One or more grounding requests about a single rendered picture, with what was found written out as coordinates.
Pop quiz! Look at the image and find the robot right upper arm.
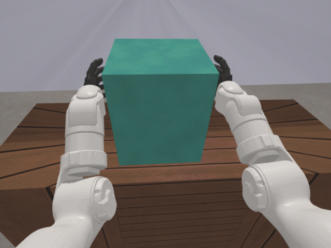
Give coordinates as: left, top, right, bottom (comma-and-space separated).
242, 160, 331, 248

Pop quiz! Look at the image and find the left robot forearm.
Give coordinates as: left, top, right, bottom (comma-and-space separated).
52, 85, 107, 220

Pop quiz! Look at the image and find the robot left upper arm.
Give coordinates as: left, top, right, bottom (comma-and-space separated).
16, 176, 117, 248

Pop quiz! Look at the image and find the carton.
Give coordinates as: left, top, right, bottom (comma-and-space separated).
101, 39, 220, 165

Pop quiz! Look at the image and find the right robot hand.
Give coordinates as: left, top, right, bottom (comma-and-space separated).
214, 55, 232, 96

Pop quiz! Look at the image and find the right robot forearm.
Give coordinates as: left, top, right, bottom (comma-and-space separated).
215, 81, 310, 192

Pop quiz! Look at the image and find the pedestal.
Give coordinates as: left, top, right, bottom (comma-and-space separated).
0, 99, 331, 248

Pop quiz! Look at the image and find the left robot hand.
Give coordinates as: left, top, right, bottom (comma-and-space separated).
84, 58, 106, 98

